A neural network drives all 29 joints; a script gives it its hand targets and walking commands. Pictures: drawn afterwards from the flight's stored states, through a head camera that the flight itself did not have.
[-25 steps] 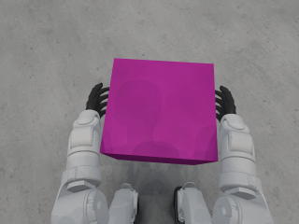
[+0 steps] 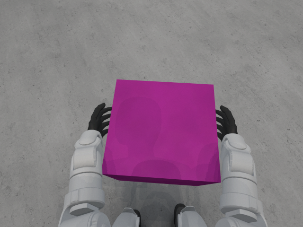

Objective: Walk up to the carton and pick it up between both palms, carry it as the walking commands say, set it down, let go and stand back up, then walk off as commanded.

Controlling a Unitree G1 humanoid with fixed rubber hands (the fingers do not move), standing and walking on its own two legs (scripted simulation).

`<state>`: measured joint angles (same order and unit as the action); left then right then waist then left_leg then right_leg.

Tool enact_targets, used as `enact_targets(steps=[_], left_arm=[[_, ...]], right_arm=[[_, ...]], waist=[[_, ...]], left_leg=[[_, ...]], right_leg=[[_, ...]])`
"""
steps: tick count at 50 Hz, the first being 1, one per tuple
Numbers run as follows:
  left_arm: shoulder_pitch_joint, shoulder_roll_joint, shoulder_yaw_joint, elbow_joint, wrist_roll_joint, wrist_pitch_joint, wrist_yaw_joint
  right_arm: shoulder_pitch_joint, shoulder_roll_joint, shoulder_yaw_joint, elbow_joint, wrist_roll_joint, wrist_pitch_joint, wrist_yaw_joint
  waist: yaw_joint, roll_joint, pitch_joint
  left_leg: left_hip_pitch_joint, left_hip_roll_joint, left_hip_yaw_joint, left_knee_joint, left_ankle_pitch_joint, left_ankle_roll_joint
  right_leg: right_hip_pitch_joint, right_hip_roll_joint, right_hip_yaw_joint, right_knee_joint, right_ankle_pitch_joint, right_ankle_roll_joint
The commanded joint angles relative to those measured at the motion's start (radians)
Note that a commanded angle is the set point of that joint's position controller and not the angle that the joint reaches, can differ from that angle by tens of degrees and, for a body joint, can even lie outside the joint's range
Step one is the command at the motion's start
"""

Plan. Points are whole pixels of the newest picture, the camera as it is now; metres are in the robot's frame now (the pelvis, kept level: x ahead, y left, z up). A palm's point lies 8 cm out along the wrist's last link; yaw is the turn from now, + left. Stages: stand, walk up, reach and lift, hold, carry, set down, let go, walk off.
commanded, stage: reach and lift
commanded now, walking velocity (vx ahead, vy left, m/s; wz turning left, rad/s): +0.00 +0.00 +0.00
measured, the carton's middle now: (160, 137) +0.38 +0.00 -0.10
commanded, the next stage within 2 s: none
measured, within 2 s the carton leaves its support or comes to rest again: neither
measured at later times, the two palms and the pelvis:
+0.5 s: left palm (87, 131) +0.35 +0.17 +0.04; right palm (242, 136) +0.34 -0.18 +0.04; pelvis +0.01 +0.00 +0.05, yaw +0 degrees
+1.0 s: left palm (75, 130) +0.33 +0.17 +0.10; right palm (259, 135) +0.32 -0.18 +0.10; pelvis +0.03 +0.00 +0.07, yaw +0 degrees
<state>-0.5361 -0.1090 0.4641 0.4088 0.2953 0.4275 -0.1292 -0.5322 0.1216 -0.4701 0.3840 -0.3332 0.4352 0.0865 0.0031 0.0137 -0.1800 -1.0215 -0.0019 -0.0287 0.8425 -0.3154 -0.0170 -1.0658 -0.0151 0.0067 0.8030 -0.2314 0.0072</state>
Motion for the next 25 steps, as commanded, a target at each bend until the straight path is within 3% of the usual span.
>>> enact_targets(steps=[1,25], left_arm=[[-0.475,-0.896,-0.601,0.065,-0.179,-0.006,-0.278],[-0.330,-0.864,-0.642,0.002,-0.158,0.030,-0.245]], right_arm=[[-0.450,0.913,0.618,0.099,0.180,-0.002,0.292],[-0.317,0.879,0.642,0.023,0.179,0.035,0.277]], waist=[[-0.002,-0.012,-0.591],[-0.008,-0.010,-0.341]], left_leg=[[0.268,-0.129,0.036,-0.135,0.238,0.015],[0.608,-0.112,0.001,-0.396,0.251,0.021]], right_leg=[[0.540,0.130,-0.019,-0.075,0.258,-0.018],[0.861,0.123,0.012,-0.325,0.260,-0.020]])
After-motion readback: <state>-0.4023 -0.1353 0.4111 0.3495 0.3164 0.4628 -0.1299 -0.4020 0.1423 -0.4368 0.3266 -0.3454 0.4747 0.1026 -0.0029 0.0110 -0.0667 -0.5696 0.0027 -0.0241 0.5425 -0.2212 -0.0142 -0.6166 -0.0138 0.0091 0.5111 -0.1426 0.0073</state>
